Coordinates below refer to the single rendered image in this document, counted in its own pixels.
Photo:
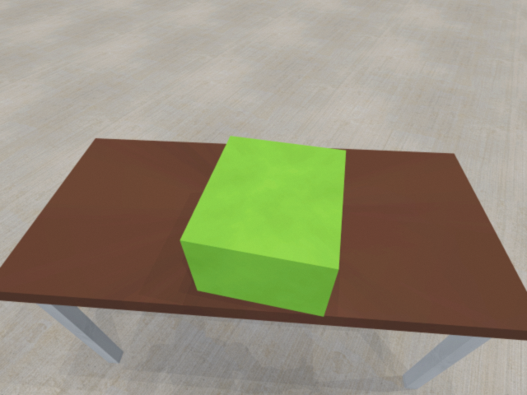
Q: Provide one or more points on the table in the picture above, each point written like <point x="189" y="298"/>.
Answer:
<point x="417" y="252"/>

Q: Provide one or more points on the carton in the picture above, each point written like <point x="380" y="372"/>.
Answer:
<point x="267" y="228"/>

